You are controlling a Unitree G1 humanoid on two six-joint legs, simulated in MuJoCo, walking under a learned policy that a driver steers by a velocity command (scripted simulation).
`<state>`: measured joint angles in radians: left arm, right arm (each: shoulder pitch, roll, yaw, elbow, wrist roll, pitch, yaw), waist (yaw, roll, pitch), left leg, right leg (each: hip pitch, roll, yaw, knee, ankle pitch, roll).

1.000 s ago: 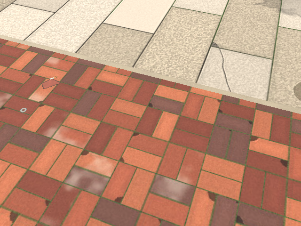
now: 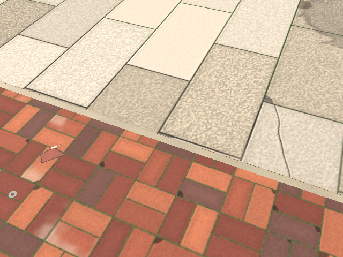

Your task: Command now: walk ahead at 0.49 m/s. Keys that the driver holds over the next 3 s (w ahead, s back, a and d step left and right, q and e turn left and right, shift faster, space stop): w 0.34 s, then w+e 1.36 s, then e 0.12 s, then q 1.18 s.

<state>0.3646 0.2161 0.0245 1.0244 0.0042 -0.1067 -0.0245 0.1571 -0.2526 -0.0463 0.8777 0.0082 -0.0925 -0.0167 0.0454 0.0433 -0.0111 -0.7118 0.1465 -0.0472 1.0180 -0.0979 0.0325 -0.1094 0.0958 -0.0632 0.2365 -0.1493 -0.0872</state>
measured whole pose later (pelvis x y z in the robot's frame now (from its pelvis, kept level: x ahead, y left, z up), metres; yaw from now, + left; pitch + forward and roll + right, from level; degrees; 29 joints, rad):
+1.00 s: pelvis +0.58 -0.04 -0.02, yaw -19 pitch +1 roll -1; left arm 0.22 0.23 0.06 0.94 0.04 -0.12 -0.03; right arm 0.38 -0.21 -0.01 0.98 -0.09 -0.10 0.05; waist 0.03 0.00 -0.01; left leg -0.21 0.07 0.00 1.17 -0.44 0.02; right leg -0.41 0.11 0.00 0.56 -0.17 -0.09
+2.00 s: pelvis +0.99 -0.34 -0.11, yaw -50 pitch +1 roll +7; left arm 0.03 0.21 0.02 0.87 0.01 -0.07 -0.06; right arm 0.56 -0.17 0.00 1.09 0.01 -0.05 -0.02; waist -0.13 -0.07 0.04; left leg -0.01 0.09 0.19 1.04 -0.79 -0.08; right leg -0.43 -0.12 -0.01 0.40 0.18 -0.06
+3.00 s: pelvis +1.12 -0.42 -0.13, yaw -18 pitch +4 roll -2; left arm 0.00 0.26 0.08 0.81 0.00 -0.02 0.02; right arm 0.23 -0.29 -0.09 0.64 0.01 0.04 -0.05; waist -0.04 0.01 0.00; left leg -0.35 -0.10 -0.20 0.57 -0.27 0.05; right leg -0.45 0.06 0.11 0.65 -0.27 0.05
